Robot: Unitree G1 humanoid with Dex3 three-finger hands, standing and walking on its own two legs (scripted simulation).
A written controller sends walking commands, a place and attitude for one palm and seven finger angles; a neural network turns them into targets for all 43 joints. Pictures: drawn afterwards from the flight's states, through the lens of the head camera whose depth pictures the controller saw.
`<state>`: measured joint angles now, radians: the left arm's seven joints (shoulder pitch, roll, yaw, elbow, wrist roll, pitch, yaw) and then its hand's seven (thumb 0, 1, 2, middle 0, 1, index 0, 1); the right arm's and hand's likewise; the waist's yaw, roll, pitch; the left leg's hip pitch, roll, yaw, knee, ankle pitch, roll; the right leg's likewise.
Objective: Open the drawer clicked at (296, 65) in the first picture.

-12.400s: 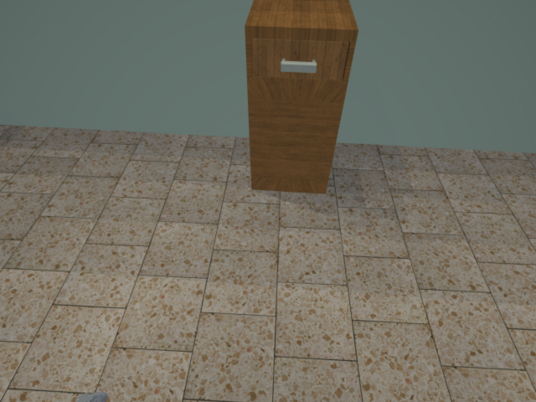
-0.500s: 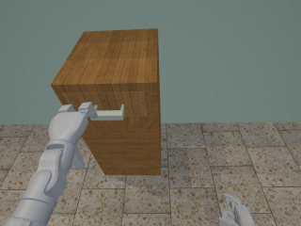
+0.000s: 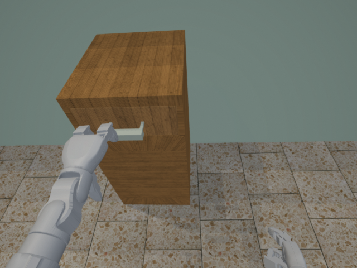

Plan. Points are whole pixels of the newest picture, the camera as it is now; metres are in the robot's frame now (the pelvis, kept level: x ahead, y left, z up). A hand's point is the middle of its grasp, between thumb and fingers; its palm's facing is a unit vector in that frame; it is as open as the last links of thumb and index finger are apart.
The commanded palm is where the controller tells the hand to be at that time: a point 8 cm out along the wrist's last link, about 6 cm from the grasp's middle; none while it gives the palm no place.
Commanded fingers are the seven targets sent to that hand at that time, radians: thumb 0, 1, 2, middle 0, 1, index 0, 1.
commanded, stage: move the hooked fingers above the handle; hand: left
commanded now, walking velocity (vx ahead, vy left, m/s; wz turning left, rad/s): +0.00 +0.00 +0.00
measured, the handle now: (125, 129) +0.53 +0.26 -0.06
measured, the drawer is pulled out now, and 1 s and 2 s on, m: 0.00 0.00 0.00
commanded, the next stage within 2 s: none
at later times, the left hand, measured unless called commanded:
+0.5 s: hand (105, 147) +0.38 +0.25 +0.04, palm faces -0.02 -0.05 -1.00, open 13.8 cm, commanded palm +0.36 +0.26 +0.10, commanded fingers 0.00 -0.50 0.30 -0.30 -1.20 -0.30 -1.20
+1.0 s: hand (112, 136) +0.43 +0.25 +0.02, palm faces -0.05 -0.03 -1.00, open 13.8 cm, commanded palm +0.42 +0.26 +0.07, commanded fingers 0.00 -0.50 0.30 -0.30 -1.20 -0.30 -1.20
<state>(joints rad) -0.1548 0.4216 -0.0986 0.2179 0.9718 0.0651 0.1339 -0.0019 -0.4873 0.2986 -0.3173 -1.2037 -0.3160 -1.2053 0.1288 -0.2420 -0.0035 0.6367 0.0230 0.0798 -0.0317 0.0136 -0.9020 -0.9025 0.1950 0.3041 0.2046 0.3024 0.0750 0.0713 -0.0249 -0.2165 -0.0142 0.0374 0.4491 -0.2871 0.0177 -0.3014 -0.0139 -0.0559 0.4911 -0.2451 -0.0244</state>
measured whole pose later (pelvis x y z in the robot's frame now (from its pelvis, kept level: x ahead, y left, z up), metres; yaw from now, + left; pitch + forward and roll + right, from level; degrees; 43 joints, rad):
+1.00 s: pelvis +0.00 +0.01 -0.02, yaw -1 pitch +14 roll +0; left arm -0.62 0.48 -0.01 0.87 1.07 -0.09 0.27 0.00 -0.48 0.30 -0.32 -1.20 -0.32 -1.20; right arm 0.30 -0.25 -0.06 0.68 0.01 0.09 -0.02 0.01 -0.90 -0.90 0.20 0.30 0.21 0.30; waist -0.04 0.04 -0.11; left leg -0.52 -0.01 0.06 0.64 -0.36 0.03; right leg -0.59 -0.01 -0.04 0.64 -0.28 -0.01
